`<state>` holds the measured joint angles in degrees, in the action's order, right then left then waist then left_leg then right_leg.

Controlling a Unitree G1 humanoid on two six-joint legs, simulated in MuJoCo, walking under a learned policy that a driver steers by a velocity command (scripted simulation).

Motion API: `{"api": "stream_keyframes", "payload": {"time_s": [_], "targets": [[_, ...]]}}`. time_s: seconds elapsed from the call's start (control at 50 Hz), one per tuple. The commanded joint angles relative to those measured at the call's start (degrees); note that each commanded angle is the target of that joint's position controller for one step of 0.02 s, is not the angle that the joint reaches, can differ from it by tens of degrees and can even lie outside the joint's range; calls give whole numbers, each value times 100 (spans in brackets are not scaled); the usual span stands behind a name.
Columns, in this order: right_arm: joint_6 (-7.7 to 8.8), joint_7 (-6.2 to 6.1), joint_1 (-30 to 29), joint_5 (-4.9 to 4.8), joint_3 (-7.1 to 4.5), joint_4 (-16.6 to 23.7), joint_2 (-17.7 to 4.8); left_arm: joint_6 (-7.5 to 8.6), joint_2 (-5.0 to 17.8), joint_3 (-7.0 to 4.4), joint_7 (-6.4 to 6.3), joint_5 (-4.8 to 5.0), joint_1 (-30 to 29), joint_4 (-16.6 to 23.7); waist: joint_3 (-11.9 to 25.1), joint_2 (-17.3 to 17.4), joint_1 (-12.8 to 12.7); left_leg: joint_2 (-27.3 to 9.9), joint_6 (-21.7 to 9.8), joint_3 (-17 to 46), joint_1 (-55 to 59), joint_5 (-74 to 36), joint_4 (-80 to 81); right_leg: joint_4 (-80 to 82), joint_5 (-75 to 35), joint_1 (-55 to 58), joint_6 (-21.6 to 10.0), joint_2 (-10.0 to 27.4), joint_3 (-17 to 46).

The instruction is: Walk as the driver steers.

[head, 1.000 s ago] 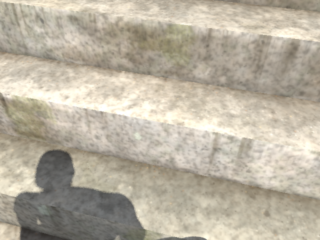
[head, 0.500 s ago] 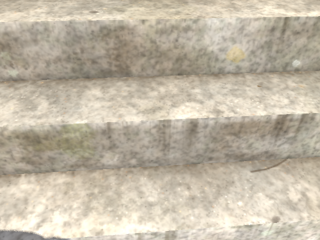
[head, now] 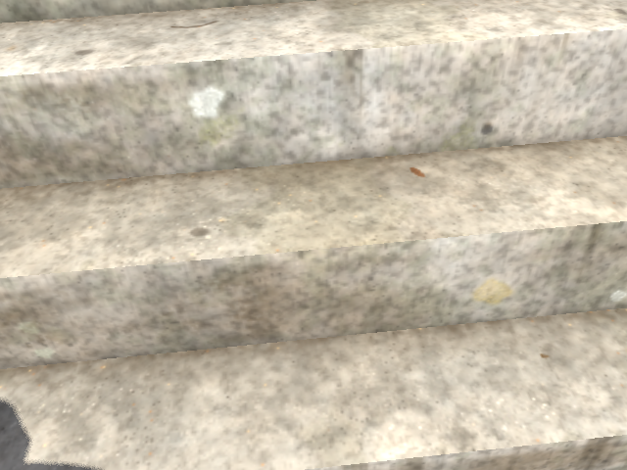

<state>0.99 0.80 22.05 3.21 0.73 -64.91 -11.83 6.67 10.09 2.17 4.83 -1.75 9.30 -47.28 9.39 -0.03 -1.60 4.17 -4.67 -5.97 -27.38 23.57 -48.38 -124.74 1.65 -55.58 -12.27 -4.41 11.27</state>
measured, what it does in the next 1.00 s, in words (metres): climbs, turning left: right foot 0.20 m higher, then left foot 0.20 m higher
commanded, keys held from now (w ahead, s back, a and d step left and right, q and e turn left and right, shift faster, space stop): w+q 0.68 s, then w+e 0.32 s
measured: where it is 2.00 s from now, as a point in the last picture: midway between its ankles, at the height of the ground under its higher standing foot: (243, 68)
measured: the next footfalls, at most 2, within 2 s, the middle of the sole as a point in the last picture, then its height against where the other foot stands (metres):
right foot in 0.28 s outside the picture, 0.20 m higher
left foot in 0.84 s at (210, 421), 0.20 m higher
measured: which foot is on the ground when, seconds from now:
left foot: down 0.00-0.30, up 0.32-0.82, down 0.84-1.00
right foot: up 0.00-0.26, down 0.28-0.88, up 0.90-1.00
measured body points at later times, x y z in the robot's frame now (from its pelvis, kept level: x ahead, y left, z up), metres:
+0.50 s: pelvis +0.24 -0.07 +0.20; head +0.20 -0.07 +0.65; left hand +0.21 +0.19 +0.06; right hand +0.47 -0.25 +0.12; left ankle +0.20 +0.07 -0.23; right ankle +0.29 -0.18 -0.49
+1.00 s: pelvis +0.43 +0.10 +0.38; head +0.42 +0.10 +0.83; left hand +0.38 +0.34 +0.24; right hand +0.62 -0.08 +0.25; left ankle +0.47 +0.19 -0.28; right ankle +0.41 -0.10 -0.08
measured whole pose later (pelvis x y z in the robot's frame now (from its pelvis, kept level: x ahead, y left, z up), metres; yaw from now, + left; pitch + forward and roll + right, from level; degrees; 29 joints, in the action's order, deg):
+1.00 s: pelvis +0.43 +0.10 +0.38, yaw +20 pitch +2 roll -1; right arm 1.1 1.8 11.3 2.3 0.1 -51.3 -12.2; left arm 4.0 11.6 -1.8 2.1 0.7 18.1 -54.6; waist 4.4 0.8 -2.4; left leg -6.4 -4.5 -11.7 -37.7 25.9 -62.1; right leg -109.7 -4.0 -41.0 -7.6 1.7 8.5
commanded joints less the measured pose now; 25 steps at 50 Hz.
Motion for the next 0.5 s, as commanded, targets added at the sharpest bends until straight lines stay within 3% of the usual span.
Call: {"api": "stream_keyframes", "payload": {"time_s": [0.02,0.04,0.08,0.1,0.14,0.16,0.18,0.2,0.22,0.24,0.26,0.28,0.3,0.32,0.34,0.36,0.38,0.4,0.42,0.44,0.46,0.48,0.5], "targets": [[167,247,-1179,15,315,323,887,83,-898,531,-66,62,42,671,-1393,-298,-876,-1013,-504,1400,-975,-1047,2721,-152,-86,-1478,127,324,-133],[196,265,-1096,9,321,274,685,54,-832,595,-179,47,-259,817,-1288,-51,-842,-1000,-613,1270,-1220,-1238,2981,-268,-295,-1470,273,438,-597],[253,244,-424,-50,331,176,524,-12,-804,669,-278,0,-620,955,-1159,220,-584,-1071,-797,1615,-818,-1044,3171,-871,-413,-2039,574,748,-1134],[249,227,-19,-96,316,115,464,-13,-864,717,-310,1,-878,1050,-1100,353,-349,-1169,-821,1968,-249,-840,3200,-1117,-227,-2628,684,908,-1212],[241,97,642,-160,237,132,362,69,-777,725,-321,56,-1591,1321,-906,320,177,-1341,-747,2403,939,-855,3157,-401,-74,-3262,882,1239,-1217],[181,8,1063,-215,182,128,296,143,-834,788,-330,61,-2290,1577,-872,318,514,-1347,-768,2474,1183,-906,3292,591,141,-3243,1044,1288,-1445],[131,-95,1615,-319,144,32,335,184,-1042,885,-354,41,-3223,2005,-849,445,882,-1484,-825,2707,1299,-1205,3566,1169,613,-3119,1132,1296,-1518],[112,-196,1799,-289,95,60,280,224,-1121,921,-349,36,-3565,2224,-694,469,935,-1569,-859,2706,1439,-1376,3774,1863,572,-2691,1206,1309,-1643],[49,-355,1700,-465,-62,200,41,244,-1289,1073,-308,-78,-4123,2488,-527,661,950,-1649,-939,2435,598,-1992,4719,3549,1757,-853,1187,1255,-1938],[-32,-418,1539,-397,-115,175,-89,133,-1284,998,-314,-58,-3613,2363,-93,958,577,-1613,-930,2032,448,-3271,4678,4310,2513,785,1110,1042,-2036],[176,-332,1781,-254,-103,-2,-201,126,-608,564,-377,106,-2901,2261,785,1651,88,-1362,-997,1827,1106,-7856,4103,4891,2771,2458,864,315,-2525],[298,-279,1153,-106,-223,139,-590,76,188,138,-412,56,-1261,1721,1279,2187,-602,-1555,-839,1551,2091,-10867,2748,5029,3040,2959,605,483,-1710],[472,-257,13,-214,-368,495,-1096,114,997,-211,-350,-30,559,1243,2006,1989,-1572,-1567,-822,1651,1854,-11621,1179,5514,3180,4203,290,912,-450],[614,-90,-194,-280,-399,807,-720,-1,1582,-446,-381,-202,1422,906,2768,-236,-1520,-917,-745,1477,37,-9670,-734,7552,2934,6030,-279,2122,2310],[712,105,-488,-156,-215,997,247,-233,1733,-556,-510,-304,2025,544,2881,-2116,-1502,112,-516,1882,-1755,-2863,-3532,10330,3681,6816,-870,3083,5242],[720,377,-1135,-99,-214,1296,468,-381,1120,-440,-632,-97,1335,368,2245,-1513,-1210,68,-397,2486,-2726,-2204,-6488,10700,5169,5802,-551,3176,5695],[590,483,-1987,-202,-51,2046,952,-482,533,-236,-676,17,516,66,710,-1333,-568,-91,-448,2167,-3630,-1938,-7631,10440,5262,4422,-231,3048,4337],[444,467,-2194,-207,60,2458,1048,-532,-206,-97,-698,-62,118,-358,-542,-823,-62,-224,-562,1901,-4164,-1973,-7901,9940,4677,3313,89,2929,2665],[307,420,-1739,-223,86,2490,963,-504,-770,33,-669,-136,44,-713,-1002,-421,357,-355,-686,1750,-4118,-2022,-7996,9629,3755,2753,541,2695,1370],[225,406,-1156,-329,134,2377,963,-465,-1046,76,-594,-140,-82,-928,-1142,-162,744,-469,-724,1711,-3862,-2108,-7757,9737,2938,2395,851,2446,347],[169,368,-873,-426,184,2309,1023,-442,-991,49,-535,-137,-182,-1007,-1254,-113,958,-506,-721,1687,-3808,-2172,-7561,9889,2299,2217,986,2329,-447],[165,311,-970,-413,273,2383,1091,-409,-765,-11,-448,-186,-148,-1029,-1241,-50,1009,-554,-678,1672,-3892,-2499,-7432,10087,1578,2225,1028,2254,-1059],[118,243,-1096,-448,290,2407,1025,-404,-661,-2,-401,-248,-161,-1002,-1226,-50,1031,-478,-595,1610,-4060,-2685,-7545,10238,1143,2328,967,2182,-1559]]}}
